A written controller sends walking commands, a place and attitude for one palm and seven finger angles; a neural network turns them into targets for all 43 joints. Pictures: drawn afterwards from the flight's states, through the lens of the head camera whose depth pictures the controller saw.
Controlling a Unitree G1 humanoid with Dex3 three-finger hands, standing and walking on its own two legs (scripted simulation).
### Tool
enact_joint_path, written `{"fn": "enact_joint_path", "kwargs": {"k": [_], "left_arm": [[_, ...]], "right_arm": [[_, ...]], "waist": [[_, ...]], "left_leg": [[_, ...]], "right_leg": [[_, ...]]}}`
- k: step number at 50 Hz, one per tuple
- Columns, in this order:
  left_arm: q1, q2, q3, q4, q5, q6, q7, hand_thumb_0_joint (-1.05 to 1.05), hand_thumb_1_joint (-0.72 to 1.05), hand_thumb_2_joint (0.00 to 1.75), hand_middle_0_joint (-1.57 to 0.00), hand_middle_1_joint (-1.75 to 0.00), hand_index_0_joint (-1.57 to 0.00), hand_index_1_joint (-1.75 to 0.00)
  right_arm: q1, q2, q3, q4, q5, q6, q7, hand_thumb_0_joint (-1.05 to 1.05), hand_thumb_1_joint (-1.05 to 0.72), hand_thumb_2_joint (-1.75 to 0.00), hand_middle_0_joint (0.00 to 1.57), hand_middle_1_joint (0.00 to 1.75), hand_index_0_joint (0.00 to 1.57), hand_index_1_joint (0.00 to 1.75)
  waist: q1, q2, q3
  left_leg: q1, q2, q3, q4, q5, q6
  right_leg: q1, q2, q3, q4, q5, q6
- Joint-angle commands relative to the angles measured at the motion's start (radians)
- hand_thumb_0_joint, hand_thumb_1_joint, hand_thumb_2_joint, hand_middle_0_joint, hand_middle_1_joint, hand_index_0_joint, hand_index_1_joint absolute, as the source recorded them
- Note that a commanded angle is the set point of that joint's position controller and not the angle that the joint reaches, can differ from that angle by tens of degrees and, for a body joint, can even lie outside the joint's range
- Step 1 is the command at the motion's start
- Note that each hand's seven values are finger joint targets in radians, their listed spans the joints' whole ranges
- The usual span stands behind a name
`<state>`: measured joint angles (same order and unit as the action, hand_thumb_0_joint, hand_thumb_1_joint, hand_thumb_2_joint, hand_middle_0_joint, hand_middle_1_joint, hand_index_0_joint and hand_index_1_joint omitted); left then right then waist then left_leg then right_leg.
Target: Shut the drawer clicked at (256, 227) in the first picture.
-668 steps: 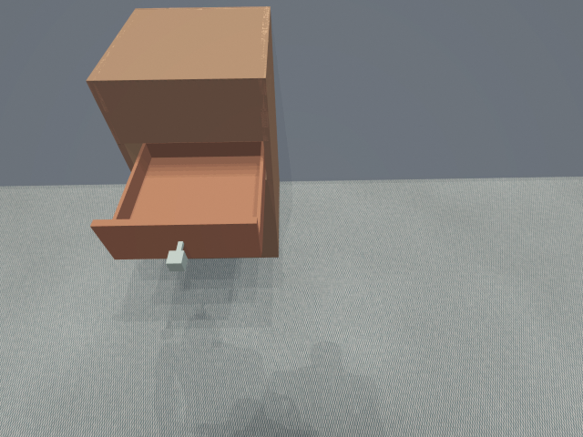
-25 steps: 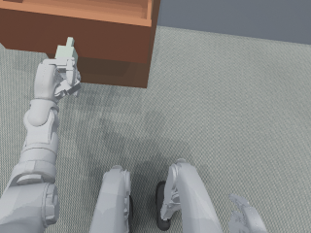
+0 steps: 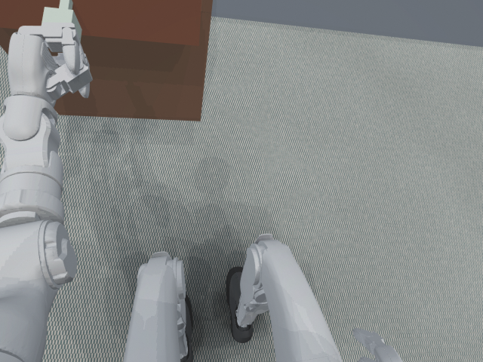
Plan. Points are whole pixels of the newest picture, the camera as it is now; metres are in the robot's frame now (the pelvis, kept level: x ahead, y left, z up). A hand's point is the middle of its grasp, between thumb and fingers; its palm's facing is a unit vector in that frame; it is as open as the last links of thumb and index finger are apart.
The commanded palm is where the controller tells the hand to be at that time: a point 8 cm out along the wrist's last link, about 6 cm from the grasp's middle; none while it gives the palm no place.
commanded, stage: push the drawer shut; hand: left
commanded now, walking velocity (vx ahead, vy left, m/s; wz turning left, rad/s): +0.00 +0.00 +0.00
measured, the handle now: (64, 18) +0.62 +0.22 +0.01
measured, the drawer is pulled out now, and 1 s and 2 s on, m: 0.09 0.00 0.00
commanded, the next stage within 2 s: pull the fist back off the drawer in 0.86 s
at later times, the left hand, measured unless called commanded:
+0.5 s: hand (86, 28) +0.61 +0.20 +0.01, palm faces -0.02 -1.00 -0.05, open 3.0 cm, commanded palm +0.61 +0.19 +0.02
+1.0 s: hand (78, 17) +0.63 +0.21 +0.01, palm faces +0.00 -1.00 -0.06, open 2.9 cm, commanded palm +0.66 +0.16 +0.02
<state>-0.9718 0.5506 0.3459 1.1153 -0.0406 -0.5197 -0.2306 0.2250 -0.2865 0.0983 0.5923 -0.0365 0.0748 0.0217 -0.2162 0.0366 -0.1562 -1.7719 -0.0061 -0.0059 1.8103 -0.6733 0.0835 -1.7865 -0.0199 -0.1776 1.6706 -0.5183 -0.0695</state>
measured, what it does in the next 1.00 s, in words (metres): stands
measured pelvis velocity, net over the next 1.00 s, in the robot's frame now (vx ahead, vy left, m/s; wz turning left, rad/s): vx -0.01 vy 0.01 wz -0.07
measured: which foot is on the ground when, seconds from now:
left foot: down 0.00-1.00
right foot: down 0.00-1.00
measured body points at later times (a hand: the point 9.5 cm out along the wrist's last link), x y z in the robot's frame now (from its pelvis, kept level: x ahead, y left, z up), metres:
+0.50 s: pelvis +0.00 +0.01 -0.01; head +0.25 +0.07 +0.36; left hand +0.61 +0.25 +0.02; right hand +0.01 -0.25 -0.10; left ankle +0.05 +0.08 -0.49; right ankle +0.11 -0.09 -0.49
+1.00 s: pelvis -0.01 +0.01 -0.03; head +0.25 +0.09 +0.33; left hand +0.63 +0.26 +0.01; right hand -0.03 -0.25 -0.10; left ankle +0.05 +0.08 -0.49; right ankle +0.11 -0.09 -0.49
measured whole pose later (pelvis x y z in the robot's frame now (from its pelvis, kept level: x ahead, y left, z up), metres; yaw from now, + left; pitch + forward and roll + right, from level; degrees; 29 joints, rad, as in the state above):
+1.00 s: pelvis -0.01 +0.01 -0.03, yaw -4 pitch +40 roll -12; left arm -1.44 0.87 0.34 1.29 0.14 -0.32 -0.23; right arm 0.28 -0.26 0.19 0.56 -0.07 0.15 0.06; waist -0.39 0.02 -0.09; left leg -1.95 0.00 -0.05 1.90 -0.66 0.10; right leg -1.92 -0.02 -0.23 1.71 -0.48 -0.06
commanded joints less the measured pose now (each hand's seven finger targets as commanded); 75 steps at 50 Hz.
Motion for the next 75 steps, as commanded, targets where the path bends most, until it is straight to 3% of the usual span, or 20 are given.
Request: {"fn": "enact_joint_path", "kwargs": {"k": [1,8,12,16,17,26,27,33,37,39,42,47,54,59,62,66,68,71,73,75], "left_arm": [[-0.531,0.236,0.041,-0.201,-0.012,-0.046,0.020,0.00,0.90,0.90,-1.40,-1.60,-1.40,-1.60],[-0.620,0.271,0.039,-0.178,0.025,-0.013,0.028,0.00,0.90,0.90,-1.40,-1.60,-1.40,-1.60],[-0.647,0.315,0.069,-0.137,0.037,0.009,0.038,0.00,0.90,0.90,-1.40,-1.60,-1.40,-1.60],[-0.693,0.352,0.079,-0.155,0.058,0.020,0.041,0.00,0.90,0.90,-1.40,-1.60,-1.40,-1.60],[-0.702,0.332,0.060,-0.166,0.058,0.021,0.038,0.00,0.90,0.90,-1.40,-1.60,-1.40,-1.60],[-0.750,0.407,0.092,-0.112,0.084,0.072,0.040,0.00,0.90,0.90,-1.40,-1.60,-1.40,-1.60],[-0.775,0.406,0.079,-0.119,0.092,0.074,0.040,0.00,0.90,0.90,-1.40,-1.60,-1.40,-1.60],[-0.835,0.441,0.081,-0.121,0.116,0.089,0.041,0.00,0.90,0.90,-1.40,-1.60,-1.40,-1.60],[-0.923,0.438,0.056,-0.110,0.125,0.104,0.041,0.00,0.90,0.90,-1.40,-1.60,-1.40,-1.60],[-0.973,0.475,0.060,-0.119,0.135,0.109,0.046,0.00,0.90,0.90,-1.40,-1.60,-1.40,-1.60],[-1.019,0.453,0.025,-0.127,0.145,0.117,0.047,0.00,0.90,0.90,-1.40,-1.60,-1.40,-1.60],[-1.088,0.451,-0.012,-0.091,0.164,0.137,0.058,0.00,0.90,0.90,-1.40,-1.60,-1.40,-1.60],[-1.039,0.477,0.001,-0.124,0.167,0.155,0.044,0.00,0.90,0.90,-1.40,-1.60,-1.40,-1.60],[-0.918,0.477,0.033,-0.137,0.142,0.173,0.019,0.00,0.90,0.90,-1.40,-1.60,-1.40,-1.60],[-0.850,0.471,0.057,-0.184,0.129,0.172,0.013,0.00,0.90,0.90,-1.40,-1.60,-1.40,-1.60],[-0.740,0.482,0.107,-0.173,0.097,0.180,0.008,0.00,0.90,0.90,-1.40,-1.60,-1.40,-1.60],[-0.685,0.493,0.133,-0.220,0.090,0.171,0.006,0.00,0.90,0.90,-1.40,-1.60,-1.40,-1.60],[-0.590,0.431,0.118,-0.304,0.075,0.155,0.004,0.00,0.90,0.90,-1.40,-1.60,-1.40,-1.60],[-0.516,0.368,0.099,-0.309,0.053,0.157,-0.002,0.00,0.90,0.90,-1.40,-1.60,-1.40,-1.60],[-0.458,0.355,0.111,-0.323,0.028,0.161,-0.008,0.00,0.90,0.90,-1.40,-1.60,-1.40,-1.60]], "right_arm": [[0.186,-0.214,-0.073,-0.047,-0.008,-0.004,-0.015,0.00,-0.90,-0.90,0.20,0.30,0.20,0.30],[0.223,-0.227,-0.065,-0.042,-0.015,0.020,-0.008,0.00,-0.90,-0.90,0.20,0.30,0.20,0.30],[0.238,-0.227,-0.055,-0.043,-0.019,0.033,-0.007,0.00,-0.90,-0.90,0.20,0.30,0.20,0.30],[0.254,-0.230,-0.050,-0.044,-0.023,0.049,-0.002,0.00,-0.90,-0.90,0.20,0.30,0.20,0.30],[0.256,-0.226,-0.051,-0.048,-0.024,0.051,0.000,0.00,-0.90,-0.90,0.20,0.30,0.20,0.30],[0.282,-0.233,-0.035,-0.048,-0.026,0.086,0.006,0.00,-0.90,-0.90,0.20,0.30,0.20,0.30],[0.284,-0.231,-0.032,-0.048,-0.029,0.089,0.005,0.00,-0.90,-0.90,0.20,0.30,0.20,0.30],[0.307,-0.235,-0.028,-0.048,-0.037,0.102,0.013,0.00,-0.90,-0.90,0.20,0.30,0.20,0.30],[0.315,-0.235,-0.023,-0.041,-0.037,0.104,0.011,0.00,-0.90,-0.90,0.20,0.30,0.20,0.30],[0.325,-0.242,-0.020,-0.033,-0.039,0.102,0.012,0.00,-0.90,-0.90,0.20,0.30,0.20,0.30],[0.325,-0.241,-0.016,-0.031,-0.041,0.098,0.014,0.00,-0.90,-0.90,0.20,0.30,0.20,0.30],[0.322,-0.252,-0.005,-0.018,-0.043,0.085,0.013,0.00,-0.90,-0.90,0.20,0.30,0.20,0.30],[0.325,-0.262,-0.001,-0.036,-0.045,0.074,0.018,0.00,-0.90,-0.90,0.20,0.30,0.20,0.30],[0.328,-0.260,-0.002,-0.052,-0.036,0.073,0.022,0.00,-0.90,-0.90,0.20,0.30,0.20,0.30],[0.330,-0.256,-0.009,-0.065,-0.033,0.072,0.026,0.00,-0.90,-0.90,0.20,0.30,0.20,0.30],[0.332,-0.254,-0.013,-0.072,-0.026,0.073,0.026,0.00,-0.90,-0.90,0.20,0.30,0.20,0.30],[0.335,-0.250,-0.017,-0.083,-0.025,0.075,0.028,0.00,-0.90,-0.90,0.20,0.30,0.20,0.30],[0.325,-0.241,-0.035,-0.094,-0.023,0.082,0.040,0.00,-0.90,-0.90,0.20,0.30,0.20,0.30],[0.318,-0.242,-0.047,-0.093,-0.018,0.085,0.045,0.00,-0.90,-0.90,0.20,0.30,0.20,0.30],[0.312,-0.237,-0.054,-0.095,-0.011,0.085,0.046,0.00,-0.90,-0.90,0.20,0.30,0.20,0.30]], "waist": [[-0.054,0.222,-0.653],[-0.082,0.270,-0.666],[-0.099,0.250,-0.628],[-0.100,0.306,-0.667],[-0.108,0.326,-0.676],[-0.139,0.305,-0.633],[-0.145,0.348,-0.628],[-0.164,0.393,-0.659],[-0.207,0.371,-0.629],[-0.211,0.417,-0.630],[-0.231,0.469,-0.642],[-0.259,0.517,-0.582],[-0.231,0.537,-0.600],[-0.196,0.476,-0.594],[-0.168,0.478,-0.621],[-0.143,0.350,-0.591],[-0.114,0.364,-0.633],[-0.089,0.385,-0.691],[-0.091,0.342,-0.662],[-0.081,0.288,-0.657]], "left_leg": [[0.406,-0.001,-0.149,-0.240,0.236,-0.042],[0.460,0.013,-0.191,-0.235,0.274,-0.053],[0.415,0.014,-0.185,-0.224,0.264,-0.045],[0.455,0.017,-0.198,-0.216,0.311,-0.054],[0.487,0.022,-0.209,-0.217,0.338,-0.059],[0.431,0.027,-0.207,-0.192,0.345,-0.048],[0.457,0.030,-0.216,-0.197,0.358,-0.055],[0.488,0.030,-0.220,-0.175,0.417,-0.057],[0.444,0.031,-0.217,-0.158,0.371,-0.044],[0.452,0.027,-0.221,-0.161,0.352,-0.048],[0.494,0.029,-0.231,-0.160,0.345,-0.053],[0.511,0.036,-0.264,-0.185,0.250,-0.060],[0.509,0.033,-0.266,-0.205,0.201,-0.063],[0.459,0.035,-0.248,-0.221,0.182,-0.054],[0.491,0.039,-0.248,-0.234,0.217,-0.060],[0.386,0.035,-0.209,-0.231,0.197,-0.041],[0.409,0.035,-0.198,-0.233,0.260,-0.044],[0.501,0.042,-0.208,-0.236,0.362,-0.058],[0.520,0.048,-0.214,-0.243,0.382,-0.062],[0.479,0.043,-0.191,-0.240,0.387,-0.050]], "right_leg": [[0.369,0.039,0.138,-0.165,0.065,0.037],[0.291,0.038,0.117,-0.135,0.087,0.036],[0.292,0.040,0.115,-0.134,0.087,0.037],[0.276,0.040,0.111,-0.119,0.110,0.035],[0.262,0.040,0.108,-0.117,0.122,0.035],[0.258,0.050,0.102,-0.113,0.136,0.038],[0.235,0.045,0.098,-0.109,0.140,0.036],[0.226,0.050,0.093,-0.100,0.174,0.034],[0.211,0.054,0.095,-0.103,0.164,0.038],[0.196,0.055,0.090,-0.101,0.156,0.037],[0.159,0.055,0.087,-0.098,0.156,0.035],[0.083,0.053,0.075,-0.100,0.120,0.035],[0.104,0.053,0.071,-0.099,0.103,0.029],[0.163,0.058,0.077,-0.111,0.090,0.027],[0.178,0.057,0.079,-0.112,0.102,0.026],[0.261,0.062,0.092,-0.130,0.082,0.031],[0.292,0.061,0.093,-0.127,0.104,0.028],[0.287,0.060,0.095,-0.124,0.146,0.028],[0.278,0.060,0.095,-0.138,0.156,0.031],[0.335,0.062,0.104,-0.153,0.162,0.033]]}}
